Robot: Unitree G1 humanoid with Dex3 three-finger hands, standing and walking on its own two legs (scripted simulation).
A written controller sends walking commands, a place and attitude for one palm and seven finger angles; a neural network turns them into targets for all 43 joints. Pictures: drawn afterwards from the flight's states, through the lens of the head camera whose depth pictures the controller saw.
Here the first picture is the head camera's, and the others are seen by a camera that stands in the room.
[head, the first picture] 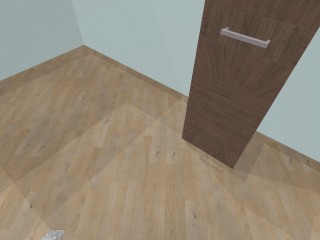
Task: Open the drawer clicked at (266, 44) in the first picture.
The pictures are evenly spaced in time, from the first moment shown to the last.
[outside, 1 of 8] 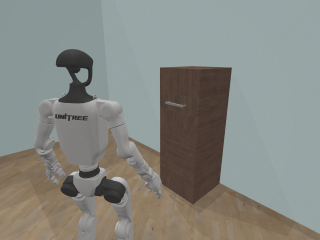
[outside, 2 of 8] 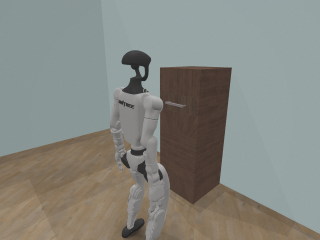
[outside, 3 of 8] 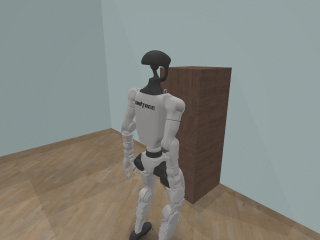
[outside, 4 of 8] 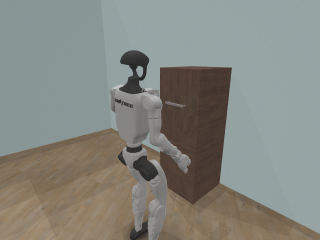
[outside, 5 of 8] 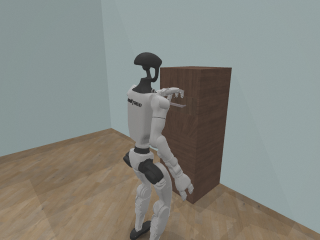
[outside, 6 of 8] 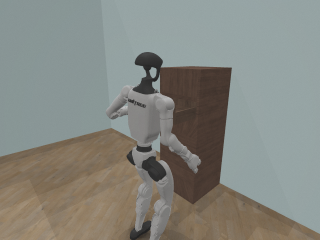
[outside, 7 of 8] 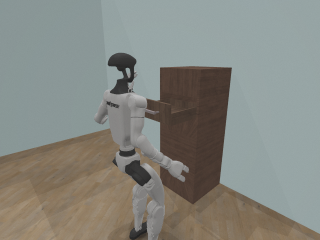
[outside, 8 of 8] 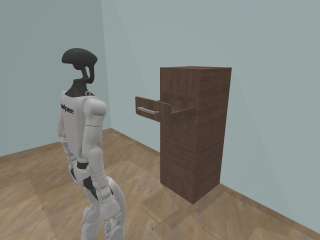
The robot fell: no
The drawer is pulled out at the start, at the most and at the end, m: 0.00 0.30 0.30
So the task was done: yes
